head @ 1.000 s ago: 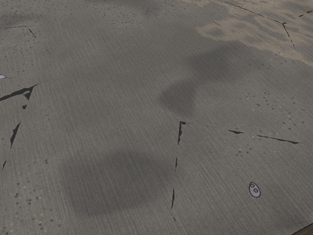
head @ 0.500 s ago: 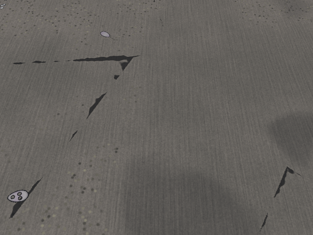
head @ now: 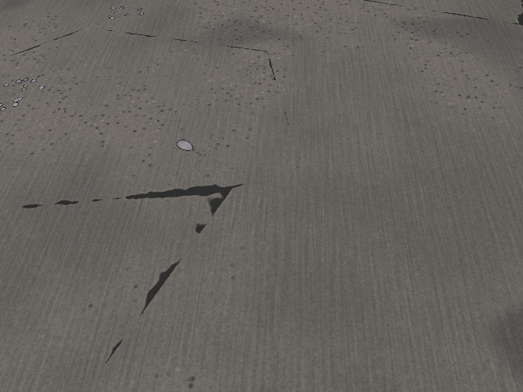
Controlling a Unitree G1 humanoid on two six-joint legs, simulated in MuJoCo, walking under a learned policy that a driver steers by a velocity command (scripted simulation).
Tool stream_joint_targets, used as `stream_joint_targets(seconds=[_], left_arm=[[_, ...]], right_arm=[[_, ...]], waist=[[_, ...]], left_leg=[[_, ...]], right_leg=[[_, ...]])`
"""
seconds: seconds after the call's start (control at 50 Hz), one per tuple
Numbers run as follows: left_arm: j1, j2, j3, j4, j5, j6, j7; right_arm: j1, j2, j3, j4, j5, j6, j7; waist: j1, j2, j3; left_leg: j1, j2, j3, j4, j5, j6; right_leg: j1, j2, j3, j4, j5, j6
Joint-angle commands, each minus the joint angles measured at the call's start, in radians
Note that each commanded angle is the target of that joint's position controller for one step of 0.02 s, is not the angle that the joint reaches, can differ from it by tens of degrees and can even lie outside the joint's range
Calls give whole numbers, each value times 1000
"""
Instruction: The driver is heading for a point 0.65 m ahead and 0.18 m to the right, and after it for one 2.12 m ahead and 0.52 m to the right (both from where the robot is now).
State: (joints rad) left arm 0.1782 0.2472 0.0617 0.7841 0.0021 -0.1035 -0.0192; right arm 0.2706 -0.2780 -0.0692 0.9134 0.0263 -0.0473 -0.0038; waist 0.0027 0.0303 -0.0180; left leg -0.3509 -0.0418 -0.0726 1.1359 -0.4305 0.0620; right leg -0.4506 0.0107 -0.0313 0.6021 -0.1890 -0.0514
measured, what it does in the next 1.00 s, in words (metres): walks ahead, turning right: left foot, then right foot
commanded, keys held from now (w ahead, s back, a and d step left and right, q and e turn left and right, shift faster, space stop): w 0.32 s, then w+e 0.68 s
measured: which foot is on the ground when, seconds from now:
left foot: up 0.00-0.44, down 0.46-1.00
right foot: down 0.00-0.46, up 0.48-0.96, down 0.98-1.00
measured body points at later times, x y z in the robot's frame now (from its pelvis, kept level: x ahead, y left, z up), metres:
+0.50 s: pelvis +0.29 +0.04 +0.00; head +0.33 +0.04 +0.45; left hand +0.25 +0.30 -0.14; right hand +0.51 -0.20 -0.09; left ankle +0.40 +0.14 -0.73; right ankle +0.09 -0.09 -0.69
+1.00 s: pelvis +0.56 -0.03 -0.01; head +0.59 -0.05 +0.44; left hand +0.84 +0.14 -0.10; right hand +0.47 -0.29 -0.15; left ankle +0.41 +0.14 -0.71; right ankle +0.65 -0.14 -0.73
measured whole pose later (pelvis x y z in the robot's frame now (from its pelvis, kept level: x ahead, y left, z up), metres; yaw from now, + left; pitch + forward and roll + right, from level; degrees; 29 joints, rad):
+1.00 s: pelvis +0.56 -0.03 -0.01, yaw -20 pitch +2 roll +2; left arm 0.03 0.24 0.08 0.76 -0.03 -0.04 -0.05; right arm 0.31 -0.26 -0.09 0.99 0.01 -0.04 -0.03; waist -0.04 -0.01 0.05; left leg 0.05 0.09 0.27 0.58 -0.46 -0.04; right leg -0.53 0.00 -0.07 0.62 -0.14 -0.12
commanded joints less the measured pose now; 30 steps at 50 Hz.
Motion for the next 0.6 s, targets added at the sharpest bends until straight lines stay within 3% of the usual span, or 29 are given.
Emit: stream_joint_targets(seconds=[0.02,0.08,0.14,0.22,0.34,0.38,0.42,0.44,0.46,0.48,0.5,0.52,0.54,0.56,0.6], left_arm=[[76,117,30,-19,10,-2,6],[86,106,29,7,1,-13,12],[146,127,37,48,-11,-9,27],[206,121,35,96,-19,0,35],[296,116,36,174,-25,14,34],[294,133,42,189,-29,26,40],[250,153,48,184,-32,33,42],[216,142,43,173,-31,33,41],[178,112,29,143,-19,30,38],[316,-20,-10,137,-22,15,32],[297,62,10,158,-42,0,29],[205,129,33,127,-60,-5,32],[143,127,35,112,-57,-2,39],[111,111,40,106,-41,4,44],[151,63,43,112,-38,31,41]], right_arm=[[-96,-93,-26,-99,-16,-24,-7],[-61,-51,-24,-70,-17,-10,-10],[-149,-33,-22,-93,-25,-13,-12],[-254,-3,-13,-114,-19,-22,-2],[-425,4,1,-167,-6,-38,28],[-431,-12,-3,-180,-4,-52,37],[-322,-57,-22,-152,-4,-65,36],[-164,-104,-47,-103,-8,-69,29],[47,-175,-69,-59,-26,-70,18],[144,-243,-84,-29,-28,-61,18],[156,-145,-57,-27,-24,-53,14],[56,-91,-39,-37,-19,-52,9],[-30,-64,-30,-52,-20,-54,8],[-84,-35,-23,-50,-28,-58,12],[-117,-11,-17,-35,-39,-66,16]], waist=[[26,-111,-7],[-3,-123,-27],[14,-89,-10],[44,-100,14],[98,-109,98],[76,-124,101],[2,-145,40],[-75,-136,-56],[-162,-78,-210],[-116,182,-379],[-135,182,-402],[-121,143,-234],[-92,84,-138],[-63,52,-70],[-8,78,-29]], left_leg=[[-392,132,-30,24,131,15],[-305,145,-4,-88,203,1],[-381,151,1,-249,339,-30],[-346,124,33,-453,510,-52],[-330,91,66,-620,494,-37],[-297,78,63,-660,419,-17],[-103,39,87,-698,375,12],[133,31,93,-699,404,42],[474,181,-56,-643,413,104],[854,449,-482,-700,267,251],[812,459,-611,-794,155,245],[673,422,-448,-824,143,193],[514,385,-326,-861,196,164],[384,351,-241,-903,251,146],[253,308,-115,-963,316,124]], right_leg=[[325,-278,463,-376,-161,-149],[277,-231,326,-430,20,-143],[339,-238,261,-458,152,-154],[360,-197,151,-460,212,-125],[460,-236,143,-419,248,-131],[501,-262,173,-367,334,-125],[489,-255,176,-261,547,-106],[424,-207,145,-115,637,-80],[215,-145,109,158,443,-43],[-186,10,54,538,-166,29],[-267,-6,180,682,-383,22],[-336,-59,169,715,-310,12],[-310,-106,140,684,-222,8],[-274,-132,133,640,-166,8],[-181,-165,140,591,-103,2]])
Velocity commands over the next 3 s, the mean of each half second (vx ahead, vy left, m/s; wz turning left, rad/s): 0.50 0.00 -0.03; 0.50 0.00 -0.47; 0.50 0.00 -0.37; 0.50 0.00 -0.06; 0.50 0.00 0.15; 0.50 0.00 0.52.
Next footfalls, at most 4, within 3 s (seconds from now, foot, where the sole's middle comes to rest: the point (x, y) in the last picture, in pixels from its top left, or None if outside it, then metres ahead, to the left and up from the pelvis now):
0.46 left None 0.43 0.14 -0.76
0.98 right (346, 324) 0.68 -0.16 -0.76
1.48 left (314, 221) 1.04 -0.10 -0.76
2.02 right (419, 183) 1.19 -0.45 -0.76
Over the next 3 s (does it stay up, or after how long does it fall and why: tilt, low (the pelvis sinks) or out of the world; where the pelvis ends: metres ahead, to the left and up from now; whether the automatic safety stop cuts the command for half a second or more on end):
stays up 1.60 -0.49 0.01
